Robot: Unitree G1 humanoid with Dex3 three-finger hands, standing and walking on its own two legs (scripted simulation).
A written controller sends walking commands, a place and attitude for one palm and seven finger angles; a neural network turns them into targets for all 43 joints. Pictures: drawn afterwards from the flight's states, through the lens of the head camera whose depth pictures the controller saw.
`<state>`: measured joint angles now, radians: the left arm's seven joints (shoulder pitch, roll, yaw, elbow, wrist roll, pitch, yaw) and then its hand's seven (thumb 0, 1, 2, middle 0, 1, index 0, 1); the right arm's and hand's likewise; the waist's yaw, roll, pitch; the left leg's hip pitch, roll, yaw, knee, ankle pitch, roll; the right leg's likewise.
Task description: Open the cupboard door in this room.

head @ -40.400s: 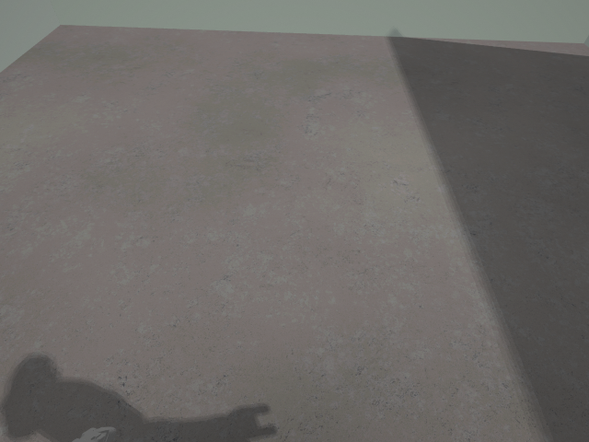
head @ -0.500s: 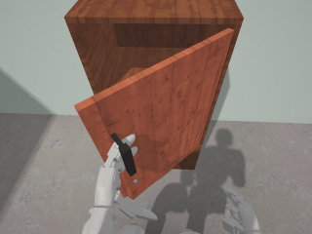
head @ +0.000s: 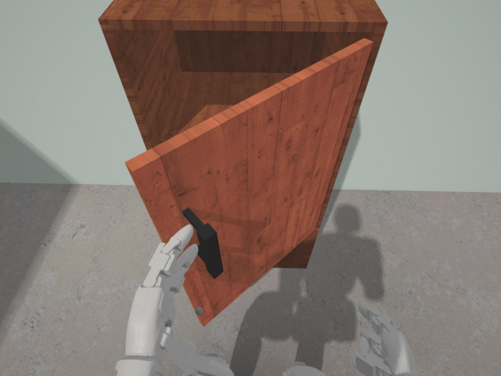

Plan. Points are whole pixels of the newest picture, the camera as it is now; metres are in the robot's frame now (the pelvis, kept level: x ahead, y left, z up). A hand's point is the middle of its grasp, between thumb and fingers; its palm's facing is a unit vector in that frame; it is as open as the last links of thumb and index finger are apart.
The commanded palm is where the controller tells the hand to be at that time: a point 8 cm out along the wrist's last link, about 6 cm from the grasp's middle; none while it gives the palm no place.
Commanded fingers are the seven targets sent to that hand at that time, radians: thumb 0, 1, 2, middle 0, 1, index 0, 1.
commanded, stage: slide the hand sideways off the handle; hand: left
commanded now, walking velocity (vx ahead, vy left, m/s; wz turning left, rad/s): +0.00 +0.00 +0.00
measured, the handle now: (203, 244) +0.30 +0.09 +0.07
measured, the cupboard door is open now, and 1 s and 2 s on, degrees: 43 42 42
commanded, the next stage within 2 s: draw the hand back to the body in 0.56 s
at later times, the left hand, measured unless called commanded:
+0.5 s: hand (154, 334) +0.18 +0.13 +0.06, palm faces +0.01 -1.00 -0.01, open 16.3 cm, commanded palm +0.14 +0.19 +0.07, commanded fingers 0.00 -0.50 0.30 -0.15 -0.30 -0.15 -0.30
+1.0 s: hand (114, 325) +0.18 +0.17 +0.11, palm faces +0.00 -1.00 -0.05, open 16.3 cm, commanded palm +0.14 +0.23 +0.12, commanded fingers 0.00 -0.50 0.30 -0.15 -0.30 -0.15 -0.30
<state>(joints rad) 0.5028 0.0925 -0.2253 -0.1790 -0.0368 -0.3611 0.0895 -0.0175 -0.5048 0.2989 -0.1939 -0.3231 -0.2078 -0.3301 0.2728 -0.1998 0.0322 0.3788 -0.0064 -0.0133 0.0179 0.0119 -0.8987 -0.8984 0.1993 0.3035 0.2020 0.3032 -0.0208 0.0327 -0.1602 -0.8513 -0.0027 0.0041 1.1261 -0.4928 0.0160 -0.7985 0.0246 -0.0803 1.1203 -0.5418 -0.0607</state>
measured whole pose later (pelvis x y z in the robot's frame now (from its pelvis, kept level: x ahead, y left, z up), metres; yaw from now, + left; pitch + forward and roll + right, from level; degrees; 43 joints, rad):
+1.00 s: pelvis +0.01 +0.01 +0.02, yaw +1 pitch +10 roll -2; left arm 0.69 0.22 0.03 -0.38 -0.23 -0.27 -0.14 -0.02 -0.50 0.30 -0.15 -0.30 -0.15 -0.30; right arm 0.28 -0.20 0.02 0.38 0.05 -0.03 -0.06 0.01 -0.90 -0.90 0.20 0.30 0.20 0.30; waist 0.00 0.06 -0.16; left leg -0.76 0.00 -0.02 1.07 -0.48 0.03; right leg -0.68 0.03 -0.10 1.02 -0.51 -0.04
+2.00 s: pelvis +0.04 +0.02 +0.09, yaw +0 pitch -3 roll +0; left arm 0.45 0.35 0.34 -0.41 -0.09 -0.04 0.11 0.00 0.79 0.85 -0.20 -0.30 -0.20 -0.30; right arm 0.19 -0.23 0.04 0.60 0.01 -0.08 -0.07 0.01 -0.90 -0.90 0.20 0.30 0.20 0.30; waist 0.06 0.06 0.00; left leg -0.13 -0.03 0.01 0.45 -0.26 0.04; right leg -0.07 0.02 -0.05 0.42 -0.28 -0.03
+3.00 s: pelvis -0.04 +0.02 +0.08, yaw +1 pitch -1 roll -2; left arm 0.58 0.43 0.40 -0.53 -0.05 -0.15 0.16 0.01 0.88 0.90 -0.21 -0.30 -0.21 -0.30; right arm 0.20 -0.23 -0.01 0.56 0.01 -0.01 -0.09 0.01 -0.90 -0.90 0.20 0.30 0.20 0.30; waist -0.01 0.02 0.02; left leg -0.37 -0.01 0.00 0.54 -0.17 0.05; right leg -0.29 0.03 -0.07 0.48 -0.18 -0.02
